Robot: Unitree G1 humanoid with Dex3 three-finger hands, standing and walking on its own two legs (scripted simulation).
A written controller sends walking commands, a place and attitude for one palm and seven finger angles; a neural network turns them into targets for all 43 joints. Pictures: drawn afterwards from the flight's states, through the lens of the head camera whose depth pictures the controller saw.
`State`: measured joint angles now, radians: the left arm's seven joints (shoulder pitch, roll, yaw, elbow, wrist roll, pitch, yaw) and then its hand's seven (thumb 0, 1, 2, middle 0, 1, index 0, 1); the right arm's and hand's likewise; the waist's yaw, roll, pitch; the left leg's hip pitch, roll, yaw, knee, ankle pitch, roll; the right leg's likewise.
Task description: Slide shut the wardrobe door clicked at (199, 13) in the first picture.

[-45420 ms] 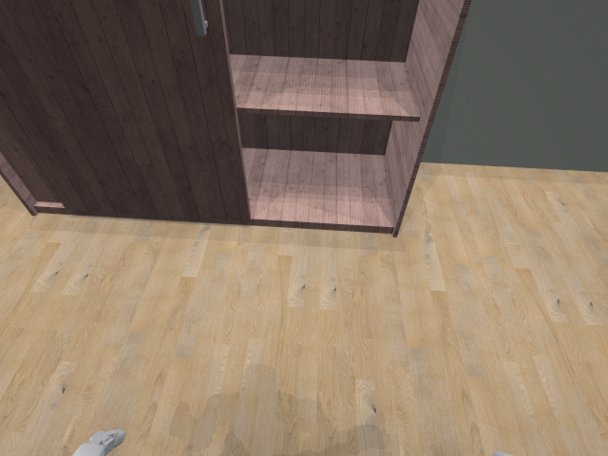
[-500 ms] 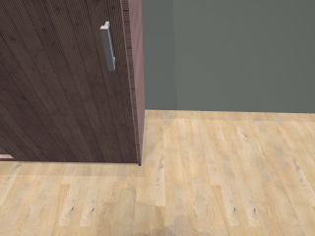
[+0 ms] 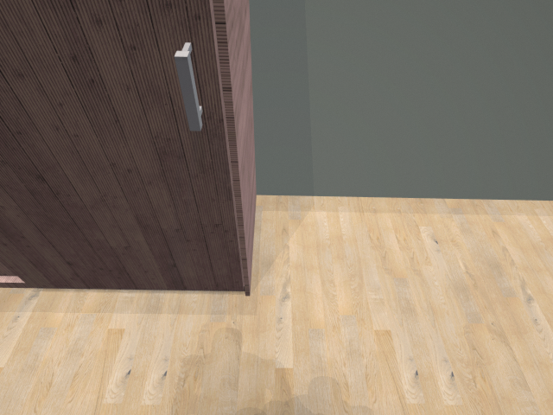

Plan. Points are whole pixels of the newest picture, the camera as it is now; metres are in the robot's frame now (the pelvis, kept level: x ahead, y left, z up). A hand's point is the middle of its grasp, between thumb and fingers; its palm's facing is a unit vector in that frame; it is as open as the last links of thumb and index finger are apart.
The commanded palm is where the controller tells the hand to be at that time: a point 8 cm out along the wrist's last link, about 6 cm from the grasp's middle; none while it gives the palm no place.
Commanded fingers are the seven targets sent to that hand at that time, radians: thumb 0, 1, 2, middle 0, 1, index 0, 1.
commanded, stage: look to check the result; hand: left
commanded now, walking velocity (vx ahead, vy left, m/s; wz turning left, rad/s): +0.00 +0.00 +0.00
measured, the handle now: (191, 88) +0.63 +0.20 +0.15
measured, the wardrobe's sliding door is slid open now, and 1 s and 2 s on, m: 0.00 0.00 0.00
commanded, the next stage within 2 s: stand and wait in 0.10 s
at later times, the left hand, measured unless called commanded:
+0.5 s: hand out of the picture -0.01 +0.17 -0.18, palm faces +0.02 -0.98 -0.20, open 7.4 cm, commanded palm none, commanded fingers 0.00 0.90 0.90 -0.20 -0.30 -0.20 -0.30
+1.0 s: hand out of the picture -0.01 +0.17 -0.18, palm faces +0.02 -0.98 -0.19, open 7.4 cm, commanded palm none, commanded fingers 0.00 0.90 0.90 -0.20 -0.30 -0.20 -0.30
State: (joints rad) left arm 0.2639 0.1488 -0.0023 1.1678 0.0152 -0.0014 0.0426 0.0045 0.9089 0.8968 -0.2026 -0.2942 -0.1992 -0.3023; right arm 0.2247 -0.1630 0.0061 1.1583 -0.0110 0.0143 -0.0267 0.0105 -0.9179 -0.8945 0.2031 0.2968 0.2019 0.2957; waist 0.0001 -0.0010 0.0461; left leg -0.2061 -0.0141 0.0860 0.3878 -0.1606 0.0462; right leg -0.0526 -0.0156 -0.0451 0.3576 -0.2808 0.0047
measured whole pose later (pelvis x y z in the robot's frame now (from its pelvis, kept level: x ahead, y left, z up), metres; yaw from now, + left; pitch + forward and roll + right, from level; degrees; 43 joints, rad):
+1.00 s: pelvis +0.00 +0.00 +0.00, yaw +0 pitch -2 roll +0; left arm 0.27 0.15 0.00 1.17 0.02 0.00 0.04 0.00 0.91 0.90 -0.20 -0.29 -0.20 -0.30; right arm 0.22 -0.16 0.01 1.17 -0.01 0.01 -0.03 0.01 -0.91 -0.89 0.20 0.30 0.20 0.30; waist 0.00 -0.01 0.06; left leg -0.19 -0.02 0.08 0.38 -0.16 0.05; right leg -0.03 -0.02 -0.05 0.34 -0.28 0.01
